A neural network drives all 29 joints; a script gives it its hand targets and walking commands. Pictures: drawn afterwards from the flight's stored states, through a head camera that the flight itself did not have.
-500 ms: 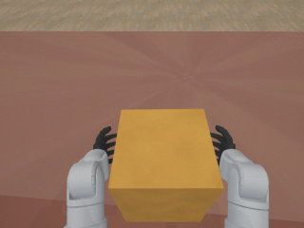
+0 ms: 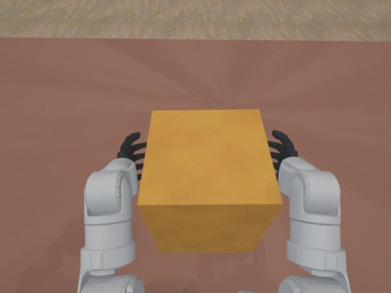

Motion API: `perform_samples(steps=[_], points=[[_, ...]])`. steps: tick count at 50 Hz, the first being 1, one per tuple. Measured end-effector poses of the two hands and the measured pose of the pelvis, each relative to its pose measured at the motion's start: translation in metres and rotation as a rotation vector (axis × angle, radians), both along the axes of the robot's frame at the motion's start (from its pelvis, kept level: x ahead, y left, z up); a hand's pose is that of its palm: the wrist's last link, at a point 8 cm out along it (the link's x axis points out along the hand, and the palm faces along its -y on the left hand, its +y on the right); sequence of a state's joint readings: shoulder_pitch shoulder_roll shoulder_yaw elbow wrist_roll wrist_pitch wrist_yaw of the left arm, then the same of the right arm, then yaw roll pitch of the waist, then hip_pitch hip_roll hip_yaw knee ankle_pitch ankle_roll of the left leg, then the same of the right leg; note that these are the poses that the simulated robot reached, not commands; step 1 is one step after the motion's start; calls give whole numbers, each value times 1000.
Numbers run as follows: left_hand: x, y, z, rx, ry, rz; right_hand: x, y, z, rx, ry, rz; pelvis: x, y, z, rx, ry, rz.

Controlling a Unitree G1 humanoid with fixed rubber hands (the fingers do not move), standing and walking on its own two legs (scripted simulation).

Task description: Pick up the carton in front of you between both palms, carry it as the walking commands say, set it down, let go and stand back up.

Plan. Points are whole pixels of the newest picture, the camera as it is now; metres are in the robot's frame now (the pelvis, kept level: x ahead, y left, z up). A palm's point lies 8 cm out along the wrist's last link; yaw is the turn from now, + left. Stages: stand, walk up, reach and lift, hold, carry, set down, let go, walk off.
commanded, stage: carry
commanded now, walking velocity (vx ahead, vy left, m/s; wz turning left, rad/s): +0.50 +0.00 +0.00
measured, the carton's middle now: (205, 186) +0.32 +0.00 +0.04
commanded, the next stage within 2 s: none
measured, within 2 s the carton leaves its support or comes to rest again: neither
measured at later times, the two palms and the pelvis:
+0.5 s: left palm (158, 73) +0.68 +0.12 +0.07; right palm (258, 72) +0.69 -0.18 +0.07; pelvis +0.31 -0.03 -0.03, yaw +1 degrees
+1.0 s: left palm (159, 28) +1.02 +0.15 +0.05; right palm (235, 27) +1.01 -0.15 +0.06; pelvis +0.65 +0.01 -0.05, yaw -1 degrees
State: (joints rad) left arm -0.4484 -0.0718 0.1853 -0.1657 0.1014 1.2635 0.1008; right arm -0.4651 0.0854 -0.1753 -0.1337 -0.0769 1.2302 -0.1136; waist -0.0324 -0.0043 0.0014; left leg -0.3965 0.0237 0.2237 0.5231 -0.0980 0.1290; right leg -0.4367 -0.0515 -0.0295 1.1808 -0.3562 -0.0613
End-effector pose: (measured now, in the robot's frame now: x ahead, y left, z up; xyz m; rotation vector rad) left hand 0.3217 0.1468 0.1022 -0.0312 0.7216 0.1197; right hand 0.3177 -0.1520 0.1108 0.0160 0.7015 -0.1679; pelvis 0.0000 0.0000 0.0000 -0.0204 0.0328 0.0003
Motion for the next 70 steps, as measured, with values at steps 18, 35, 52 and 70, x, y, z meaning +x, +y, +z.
perform_samples(steps=[18, 35, 52, 70], points=[[279, -15, 25, 36, -27, -7, 280, -15, 20, -18, -26, 37, 221, -15, -11, 45, 59, 7], [468, -6, -40, 30, 16, 113, 503, -4, -48, 60, 16, 83, 433, -29, -18, 40, 84, -4], [721, 1, -49, 27, 61, -45, 712, 1, -53, -4, 62, -22, 668, 17, -45, -14, 33, -16], [948, 13, -52, 62, -18, 22, 965, 13, -58, 10, -18, 61, 910, 9, -82, 3, 24, 30]])
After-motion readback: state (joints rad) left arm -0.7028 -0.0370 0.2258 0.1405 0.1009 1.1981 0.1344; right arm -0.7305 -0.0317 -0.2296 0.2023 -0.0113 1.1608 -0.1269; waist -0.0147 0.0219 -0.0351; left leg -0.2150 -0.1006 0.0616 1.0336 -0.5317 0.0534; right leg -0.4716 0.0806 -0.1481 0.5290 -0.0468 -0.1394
